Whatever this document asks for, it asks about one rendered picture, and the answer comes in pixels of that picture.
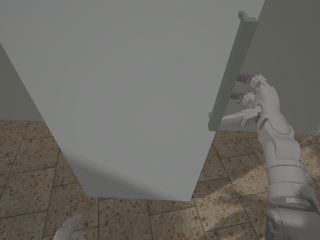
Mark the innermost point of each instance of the handle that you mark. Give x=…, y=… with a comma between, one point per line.
x=243, y=39

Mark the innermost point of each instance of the robot right hand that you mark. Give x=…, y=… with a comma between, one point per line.
x=265, y=101

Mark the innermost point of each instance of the fridge door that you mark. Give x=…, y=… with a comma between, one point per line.
x=126, y=86

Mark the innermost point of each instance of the robot left hand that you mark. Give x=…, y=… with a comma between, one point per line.
x=65, y=233

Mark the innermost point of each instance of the right robot forearm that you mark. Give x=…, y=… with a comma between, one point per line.
x=288, y=183

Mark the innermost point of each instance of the robot right upper arm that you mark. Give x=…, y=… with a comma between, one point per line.
x=291, y=224

